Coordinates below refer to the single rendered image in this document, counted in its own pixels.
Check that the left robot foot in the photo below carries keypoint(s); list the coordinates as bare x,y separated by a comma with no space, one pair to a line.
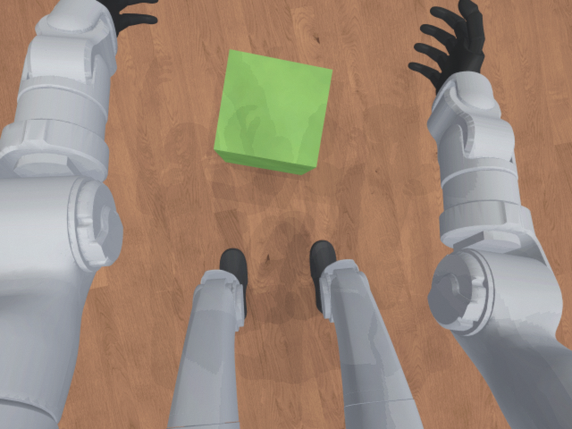
233,261

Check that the robot right upper arm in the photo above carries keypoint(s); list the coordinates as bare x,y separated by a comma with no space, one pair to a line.
504,311

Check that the robot left forearm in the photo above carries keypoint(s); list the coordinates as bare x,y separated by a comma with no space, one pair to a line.
63,98

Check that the robot right hand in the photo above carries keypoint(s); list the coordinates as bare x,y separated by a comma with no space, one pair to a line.
465,52

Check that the robot right forearm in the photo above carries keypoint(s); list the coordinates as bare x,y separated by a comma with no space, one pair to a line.
481,201

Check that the carton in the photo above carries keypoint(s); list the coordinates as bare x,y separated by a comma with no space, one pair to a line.
272,113

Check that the robot left upper arm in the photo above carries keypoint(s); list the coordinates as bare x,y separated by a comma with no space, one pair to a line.
56,232

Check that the right robot thigh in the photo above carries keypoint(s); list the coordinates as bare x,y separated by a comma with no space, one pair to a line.
375,390

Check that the robot left hand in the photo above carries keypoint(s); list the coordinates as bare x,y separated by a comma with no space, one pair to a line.
122,21

